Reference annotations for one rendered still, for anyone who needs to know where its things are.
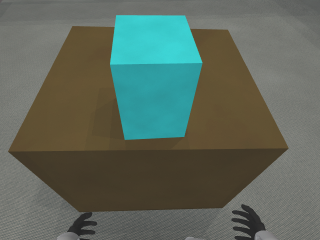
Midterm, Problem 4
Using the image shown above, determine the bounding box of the robot right hand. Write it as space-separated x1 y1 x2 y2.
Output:
231 204 266 240

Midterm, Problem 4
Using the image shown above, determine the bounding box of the robot left hand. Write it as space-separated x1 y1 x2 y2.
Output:
67 212 97 240

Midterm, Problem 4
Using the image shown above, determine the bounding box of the carton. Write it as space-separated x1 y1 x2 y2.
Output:
110 15 203 140

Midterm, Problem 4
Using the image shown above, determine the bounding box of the robot right forearm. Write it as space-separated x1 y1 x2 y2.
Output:
254 230 279 240

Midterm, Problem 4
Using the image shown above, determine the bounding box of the pedestal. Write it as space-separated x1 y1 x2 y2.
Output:
8 26 289 212

